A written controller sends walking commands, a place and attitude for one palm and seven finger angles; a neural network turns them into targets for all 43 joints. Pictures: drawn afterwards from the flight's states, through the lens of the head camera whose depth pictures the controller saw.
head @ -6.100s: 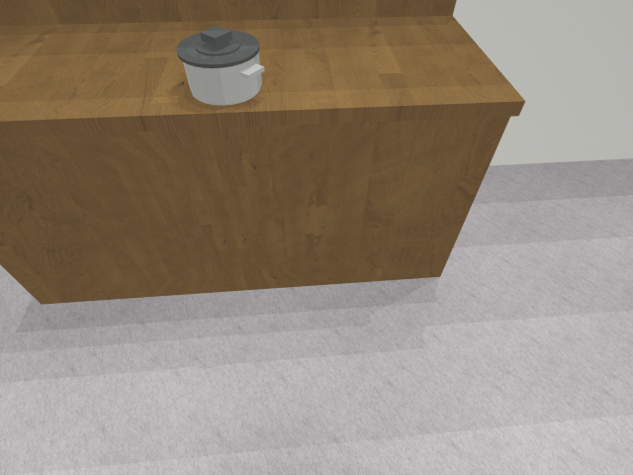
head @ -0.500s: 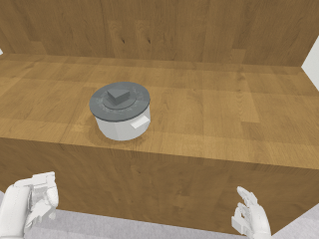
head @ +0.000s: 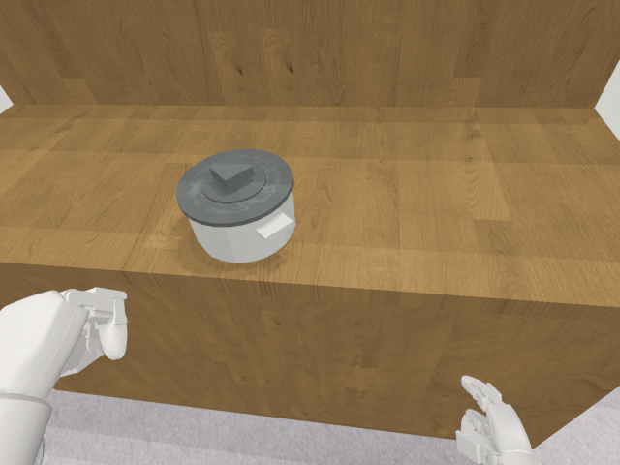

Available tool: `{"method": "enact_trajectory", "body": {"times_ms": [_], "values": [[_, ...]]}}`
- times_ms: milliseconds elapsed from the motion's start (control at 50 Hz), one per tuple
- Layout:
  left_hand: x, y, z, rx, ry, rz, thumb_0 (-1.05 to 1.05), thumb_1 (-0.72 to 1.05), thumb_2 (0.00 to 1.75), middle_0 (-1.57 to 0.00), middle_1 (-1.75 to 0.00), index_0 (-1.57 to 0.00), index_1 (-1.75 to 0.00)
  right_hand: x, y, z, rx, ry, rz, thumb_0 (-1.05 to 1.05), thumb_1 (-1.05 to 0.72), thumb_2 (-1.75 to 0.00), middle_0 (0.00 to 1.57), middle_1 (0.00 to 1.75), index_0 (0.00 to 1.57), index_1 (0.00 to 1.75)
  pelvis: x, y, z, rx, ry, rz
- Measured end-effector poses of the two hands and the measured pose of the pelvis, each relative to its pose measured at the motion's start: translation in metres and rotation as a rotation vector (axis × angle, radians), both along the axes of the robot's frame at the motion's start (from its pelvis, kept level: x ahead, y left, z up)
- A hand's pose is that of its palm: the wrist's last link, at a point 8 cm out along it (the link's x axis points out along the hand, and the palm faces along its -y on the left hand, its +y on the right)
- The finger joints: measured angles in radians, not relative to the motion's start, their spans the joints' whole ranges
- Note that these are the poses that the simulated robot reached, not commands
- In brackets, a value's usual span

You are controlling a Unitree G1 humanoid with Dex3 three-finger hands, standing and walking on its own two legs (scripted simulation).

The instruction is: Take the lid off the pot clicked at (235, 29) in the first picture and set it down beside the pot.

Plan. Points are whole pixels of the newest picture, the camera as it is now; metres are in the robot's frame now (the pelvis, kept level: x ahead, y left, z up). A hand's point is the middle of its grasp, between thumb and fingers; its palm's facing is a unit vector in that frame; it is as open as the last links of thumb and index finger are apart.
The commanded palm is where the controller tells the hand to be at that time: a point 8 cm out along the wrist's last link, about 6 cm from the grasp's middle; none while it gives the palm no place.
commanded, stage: reach forward and open the fingers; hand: left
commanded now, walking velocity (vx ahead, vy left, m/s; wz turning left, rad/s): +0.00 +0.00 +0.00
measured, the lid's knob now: (231, 171) +0.49 +0.19 +0.13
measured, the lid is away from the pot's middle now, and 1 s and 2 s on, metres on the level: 0.00 0.00 0.00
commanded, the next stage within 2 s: move the open hand above the knob in 0.94 s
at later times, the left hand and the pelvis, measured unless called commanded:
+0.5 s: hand (68, 319) +0.20 +0.28 +0.16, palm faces -0.12 -0.02 -0.99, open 5.9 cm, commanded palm +0.19 +0.27 +0.22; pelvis -0.04 +0.01 +0.00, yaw +3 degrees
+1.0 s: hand (70, 266) +0.25 +0.28 +0.19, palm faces -0.06 +0.00 -1.00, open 9.9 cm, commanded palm +0.22 +0.27 +0.26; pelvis -0.05 +0.02 +0.00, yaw +2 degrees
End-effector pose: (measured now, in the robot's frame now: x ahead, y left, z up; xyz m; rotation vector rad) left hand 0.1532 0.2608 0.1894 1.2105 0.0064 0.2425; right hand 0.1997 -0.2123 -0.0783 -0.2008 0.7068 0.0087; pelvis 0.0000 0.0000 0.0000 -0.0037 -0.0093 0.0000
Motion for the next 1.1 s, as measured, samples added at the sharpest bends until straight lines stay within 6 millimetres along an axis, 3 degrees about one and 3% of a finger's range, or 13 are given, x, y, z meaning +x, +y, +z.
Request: {"method": "enact_trajectory", "body": {"times_ms": [100,260,740,1100], "values": [[0.005,0.006,0.005,0.267,0.175,-0.016,0.01,0.71,1.01,-1.25,-1.31,-1.25,-1.31,0.005,-0.003,-0.005,0.033,0.015,-0.014,0.01,-0.9,-0.9,0.2,0.3,0.2,0.3,-0.007,0.002,-0.002,-0.003,0.012,0.011],[0.015,0.01,0.007,0.307,0.337,-0.091,0.0,0.48,1.16,-1.18,-1.05,-1.18,-1.05,0.008,0.006,-0.003,0.05,-0.024,0.007,0.01,-0.9,-0.9,0.19,0.3,0.2,0.3,-0.018,0.005,0.0,-0.009,-0.002,0.043],[0.055,0.021,0.04,0.34,0.226,-0.167,0.0,-0.21,1.47,-0.91,-0.22,-0.91,-0.23,-0.028,0.04,0.0,0.07,-0.011,0.049,0.01,-0.9,-0.9,0.2,0.3,0.2,0.3,-0.049,0.025,0.002,-0.015,-0.037,0.035],[0.083,0.017,0.061,0.353,0.226,-0.138,0.0,-0.33,1.55,-0.87,-0.08,-0.87,-0.09,-0.028,0.031,0.0,0.055,-0.022,0.045,0.01,-0.9,-0.9,0.2,0.3,0.2,0.3,-0.051,0.02,0.0,-0.011,-0.035,0.04]]}}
